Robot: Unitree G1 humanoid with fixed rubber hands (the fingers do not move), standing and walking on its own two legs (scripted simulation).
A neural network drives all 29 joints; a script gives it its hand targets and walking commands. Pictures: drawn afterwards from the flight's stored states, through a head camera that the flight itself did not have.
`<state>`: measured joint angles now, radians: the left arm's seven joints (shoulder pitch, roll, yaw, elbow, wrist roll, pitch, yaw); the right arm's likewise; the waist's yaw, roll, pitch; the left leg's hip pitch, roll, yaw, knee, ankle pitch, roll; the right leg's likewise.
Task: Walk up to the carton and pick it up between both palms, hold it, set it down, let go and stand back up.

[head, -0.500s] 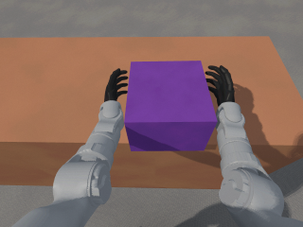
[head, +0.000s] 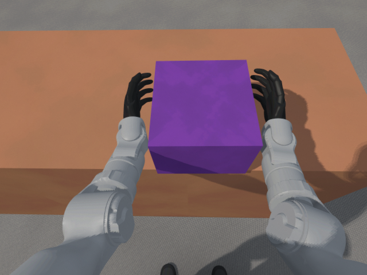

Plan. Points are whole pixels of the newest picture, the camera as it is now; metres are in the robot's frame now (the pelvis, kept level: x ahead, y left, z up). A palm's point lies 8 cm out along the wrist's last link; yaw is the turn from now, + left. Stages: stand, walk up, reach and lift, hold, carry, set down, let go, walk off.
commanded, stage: set down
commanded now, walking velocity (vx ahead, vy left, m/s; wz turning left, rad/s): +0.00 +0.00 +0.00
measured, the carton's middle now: (201, 117) +0.47 -0.04 +0.01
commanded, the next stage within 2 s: let go in 1.82 s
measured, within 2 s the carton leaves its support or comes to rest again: neither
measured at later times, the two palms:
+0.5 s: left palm (134, 112) +0.48 +0.11 +0.04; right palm (271, 113) +0.46 -0.19 +0.04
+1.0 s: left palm (136, 113) +0.49 +0.10 +0.02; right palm (268, 114) +0.47 -0.19 +0.02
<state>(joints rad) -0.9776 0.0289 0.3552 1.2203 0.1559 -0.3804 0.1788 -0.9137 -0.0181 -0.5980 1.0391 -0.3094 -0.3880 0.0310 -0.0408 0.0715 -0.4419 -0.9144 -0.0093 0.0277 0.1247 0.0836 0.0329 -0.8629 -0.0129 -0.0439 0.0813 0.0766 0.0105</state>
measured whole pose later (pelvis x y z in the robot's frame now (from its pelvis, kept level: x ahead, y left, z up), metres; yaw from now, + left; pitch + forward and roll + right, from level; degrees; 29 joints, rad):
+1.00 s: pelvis +0.01 +0.00 +0.00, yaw +0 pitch +44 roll -1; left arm -0.91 -0.04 0.45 1.06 0.25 -0.39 0.13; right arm -0.90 -0.02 -0.62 1.04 -0.30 -0.42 0.07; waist -0.04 0.07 -0.45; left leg -0.92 -0.02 0.03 0.03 0.12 0.03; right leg -0.86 -0.02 -0.05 -0.03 0.12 0.01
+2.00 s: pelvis -0.02 -0.01 -0.01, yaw -4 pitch +38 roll +0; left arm -1.02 0.23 -0.02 1.27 -0.32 -0.23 0.16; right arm -1.03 -0.37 0.05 1.23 0.37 -0.28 0.06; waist -0.03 0.08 -0.35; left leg -0.99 0.00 0.05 0.37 -0.04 0.01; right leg -0.99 0.01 0.04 0.38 -0.04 0.01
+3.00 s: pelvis -0.01 -0.02 +0.01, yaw -5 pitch +22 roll +2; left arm -0.68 0.24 -0.01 0.86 -0.29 0.01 0.15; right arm -0.71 -0.40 0.10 0.84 0.40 -0.08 0.02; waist 0.01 0.03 -0.27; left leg -0.64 -0.04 -0.02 0.35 -0.09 0.00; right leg -0.70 0.01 0.08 0.43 -0.11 0.00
